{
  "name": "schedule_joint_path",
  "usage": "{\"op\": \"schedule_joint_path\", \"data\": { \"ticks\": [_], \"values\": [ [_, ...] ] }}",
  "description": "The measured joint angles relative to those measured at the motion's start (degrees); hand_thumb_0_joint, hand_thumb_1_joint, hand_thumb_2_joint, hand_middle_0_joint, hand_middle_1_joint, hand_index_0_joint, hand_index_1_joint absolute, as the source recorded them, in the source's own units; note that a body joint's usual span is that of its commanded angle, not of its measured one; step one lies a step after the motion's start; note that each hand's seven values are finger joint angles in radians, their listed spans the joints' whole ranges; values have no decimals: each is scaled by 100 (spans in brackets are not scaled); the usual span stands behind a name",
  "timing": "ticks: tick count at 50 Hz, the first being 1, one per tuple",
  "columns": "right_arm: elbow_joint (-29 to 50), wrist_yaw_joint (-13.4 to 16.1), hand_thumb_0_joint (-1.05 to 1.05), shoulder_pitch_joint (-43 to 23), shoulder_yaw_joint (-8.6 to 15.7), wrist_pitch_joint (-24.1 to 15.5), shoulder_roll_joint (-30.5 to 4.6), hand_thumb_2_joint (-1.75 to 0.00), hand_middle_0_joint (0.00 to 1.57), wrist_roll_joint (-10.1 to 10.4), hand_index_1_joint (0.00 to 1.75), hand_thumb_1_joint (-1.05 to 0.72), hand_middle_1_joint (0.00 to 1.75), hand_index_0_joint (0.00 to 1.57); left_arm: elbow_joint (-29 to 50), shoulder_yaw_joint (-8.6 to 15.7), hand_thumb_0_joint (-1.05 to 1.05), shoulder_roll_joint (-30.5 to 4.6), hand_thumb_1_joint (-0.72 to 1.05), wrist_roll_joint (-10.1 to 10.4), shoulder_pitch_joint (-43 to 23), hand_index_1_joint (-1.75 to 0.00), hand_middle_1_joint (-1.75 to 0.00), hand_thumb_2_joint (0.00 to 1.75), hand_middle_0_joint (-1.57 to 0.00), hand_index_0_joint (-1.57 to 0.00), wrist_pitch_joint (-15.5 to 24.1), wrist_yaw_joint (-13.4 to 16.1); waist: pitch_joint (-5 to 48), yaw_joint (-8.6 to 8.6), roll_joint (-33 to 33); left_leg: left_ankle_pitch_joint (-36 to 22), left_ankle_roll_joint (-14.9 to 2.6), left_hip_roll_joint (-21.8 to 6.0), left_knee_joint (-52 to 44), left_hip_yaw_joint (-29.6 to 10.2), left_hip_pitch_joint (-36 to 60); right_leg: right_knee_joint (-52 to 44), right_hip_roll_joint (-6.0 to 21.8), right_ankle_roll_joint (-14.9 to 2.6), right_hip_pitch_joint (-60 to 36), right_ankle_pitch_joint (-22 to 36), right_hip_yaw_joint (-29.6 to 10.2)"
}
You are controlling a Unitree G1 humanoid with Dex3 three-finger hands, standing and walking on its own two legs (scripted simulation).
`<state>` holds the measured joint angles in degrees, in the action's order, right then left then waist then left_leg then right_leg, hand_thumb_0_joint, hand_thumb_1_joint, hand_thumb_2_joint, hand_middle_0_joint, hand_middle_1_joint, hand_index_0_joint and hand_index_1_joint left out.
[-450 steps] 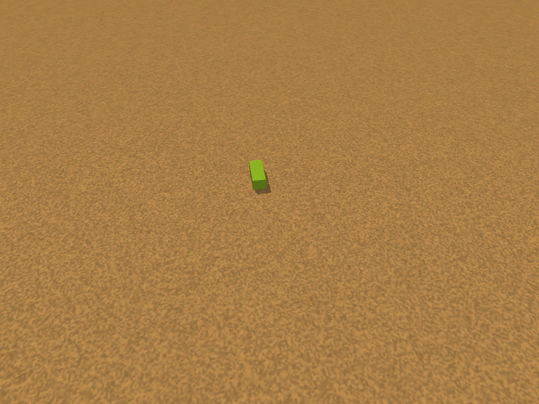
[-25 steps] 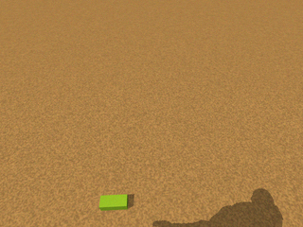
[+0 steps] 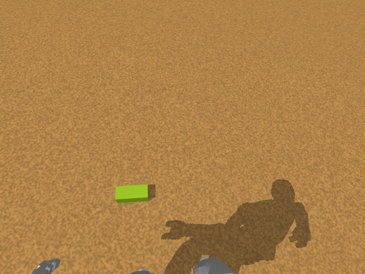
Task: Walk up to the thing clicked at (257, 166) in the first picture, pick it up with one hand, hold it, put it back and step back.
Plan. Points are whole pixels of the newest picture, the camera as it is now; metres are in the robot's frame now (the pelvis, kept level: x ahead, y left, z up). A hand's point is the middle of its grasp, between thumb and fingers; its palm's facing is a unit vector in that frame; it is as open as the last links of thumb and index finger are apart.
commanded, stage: walk up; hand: left
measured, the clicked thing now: (132, 193) +0.53 +0.22 -0.73
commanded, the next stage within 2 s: stand in 1.80 s
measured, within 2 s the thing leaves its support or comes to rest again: neither
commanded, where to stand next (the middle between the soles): +0.15 -0.04 m, yaw +1 degrees
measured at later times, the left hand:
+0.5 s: hand out of the picture +0.02 +0.26 -0.15, palm faces +0.01 -0.92 -0.38, open 7.4 cm
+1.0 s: hand out of the picture -0.17 +0.21 -0.14, palm faces -0.02 -0.91 -0.41, open 7.4 cm
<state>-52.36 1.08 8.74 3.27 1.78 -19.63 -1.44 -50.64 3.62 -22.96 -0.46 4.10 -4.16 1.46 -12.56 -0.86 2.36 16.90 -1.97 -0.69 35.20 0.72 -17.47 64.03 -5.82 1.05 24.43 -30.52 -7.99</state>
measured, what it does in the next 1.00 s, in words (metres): walks backwards: right foot, then left foot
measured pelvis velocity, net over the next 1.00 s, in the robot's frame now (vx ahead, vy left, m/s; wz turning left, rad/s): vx -0.23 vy -0.06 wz -0.04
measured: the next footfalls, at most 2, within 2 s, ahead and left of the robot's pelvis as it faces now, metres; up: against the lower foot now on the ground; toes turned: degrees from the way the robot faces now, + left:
right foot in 0.14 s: -0.02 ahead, -0.14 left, +0.00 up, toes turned +0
left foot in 0.46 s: -0.08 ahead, +0.10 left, +0.00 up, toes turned -1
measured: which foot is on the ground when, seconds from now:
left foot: down 0.00-0.18, up 0.20-0.44, down 0.46-0.84, up 0.86-1.00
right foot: up 0.00-0.12, down 0.14-0.48, up 0.50-0.80, down 0.82-1.00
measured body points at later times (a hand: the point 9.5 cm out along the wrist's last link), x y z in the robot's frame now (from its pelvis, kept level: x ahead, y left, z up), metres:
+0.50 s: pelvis -0.12 -0.01 -0.01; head -0.05 +0.00 +0.43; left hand +0.02 +0.30 -0.13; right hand -0.01 -0.32 -0.12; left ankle -0.12 +0.10 -0.73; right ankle -0.07 -0.14 -0.72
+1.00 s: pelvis -0.23 -0.06 -0.01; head -0.21 -0.08 +0.44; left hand -0.17 +0.26 -0.11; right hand -0.17 -0.38 -0.13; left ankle -0.21 +0.09 -0.68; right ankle -0.25 -0.18 -0.73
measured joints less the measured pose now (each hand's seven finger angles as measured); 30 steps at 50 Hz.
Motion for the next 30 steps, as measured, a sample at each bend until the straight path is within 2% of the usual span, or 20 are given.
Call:
{"op": "schedule_joint_path", "data": {
  "ticks": [2,5,7,9,10,12,15,18,21,23,24,25,27,28,30],
  "values": [
    [121,16,0,-38,-13,-25,-10,-90,21,21,30,-90,30,21,24,10,0,27,91,-12,111,-30,-29,89,-21,-20,-3,-31,-21,12,-34,-39,13,-38,31,69,-60,-561,122,33,-261,61,80],
    [261,7,0,-115,-42,-7,-63,-90,21,39,30,-90,30,21,51,38,0,56,91,-33,242,-30,-29,89,-21,-20,21,-76,-6,54,-88,-27,62,-103,228,178,-223,-1568,330,-18,-668,256,288],
    [310,-10,0,-167,-54,37,-121,-90,21,60,30,-90,30,21,53,58,0,77,91,-63,331,-30,-29,89,-21,-20,70,-98,58,99,-150,35,117,-163,469,232,-380,-2472,424,-113,-1024,738,447],
    [288,-11,0,-273,-37,91,-218,-90,21,103,30,-90,30,21,17,80,0,195,91,-116,362,-30,-29,89,-21,-20,117,-110,32,50,-432,40,151,-304,700,50,-507,-2686,278,-158,-1135,827,609],
    [266,7,0,-295,-27,122,-219,-90,21,129,30,-90,30,21,44,65,0,215,91,-118,402,-30,-29,89,-21,-20,123,-139,69,42,-449,453,139,-187,961,-128,-607,-2623,295,-184,-1077,840,632],
    [242,37,0,-311,-23,176,-208,-90,21,158,30,-90,30,21,125,38,0,237,91,-110,477,-30,-29,89,-21,-20,135,-168,146,142,-330,1243,157,237,1976,-444,-827,-2579,433,-224,-966,914,527],
    [280,53,0,-238,-49,117,-280,-90,21,217,30,-90,30,21,259,19,1,309,90,-112,512,-30,-30,89,-21,-20,109,-138,261,208,-299,1363,206,579,2887,-675,-902,-2745,560,-226,-853,1139,468],
    [329,79,0,-114,-79,35,-326,-90,20,202,30,-90,30,21,475,23,1,306,90,-148,457,-30,-30,89,-21,-20,83,-102,320,207,-286,1397,279,530,2485,-582,-591,-2788,627,-194,-697,1285,535],
    [345,78,0,-35,-74,-1,-322,-90,20,129,30,-90,30,21,728,27,1,235,90,-139,357,-30,-30,89,-21,-20,91,-81,283,181,-242,1234,272,339,1298,-343,-104,-2608,668,-146,-481,1321,672],
    [337,62,0,1,-49,-55,-293,-90,20,76,30,-90,30,21,840,25,0,150,90,-91,273,-30,-30,89,-21,-20,59,-94,233,142,-158,464,175,280,280,-204,252,-2305,727,-85,-280,1254,749],
    [298,55,0,-29,-38,-69,-215,-90,20,32,30,-91,30,21,840,44,0,87,90,-70,204,-30,-30,89,-21,-20,30,-96,140,192,15,355,114,367,236,-114,275,-2133,789,-118,-192,1253,627],
    [289,18,0,-39,-58,-65,-170,-90,20,5,30,-91,30,21,813,63,0,64,90,-52,170,-30,-30,89,-21,-20,-6,-83,97,224,91,354,77,374,298,-69,235,-1862,698,-165,-89,856,444],
    [302,-46,0,-21,-96,-79,-120,-90,20,-15,30,-90,30,21,705,90,0,61,90,-59,169,-30,-29,89,-21,-20,-85,-53,106,158,31,309,51,233,343,-151,141,-850,265,-208,141,101,121],
    [303,-44,0,-8,-114,-85,-82,-90,21,-19,30,-90,30,21,660,107,0,41,90,-46,196,-30,-29,89,-21,-20,-111,-50,133,145,35,228,61,169,262,-170,133,-329,92,-224,236,-11,-11],
    [332,-16,0,20,-132,-88,-31,-90,21,-25,30,-90,30,21,602,142,0,4,91,-25,283,-30,-29,89,-21,-20,-117,-65,214,159,56,46,92,56,80,-170,90,420,-85,-208,344,7,-142]
  ]
}}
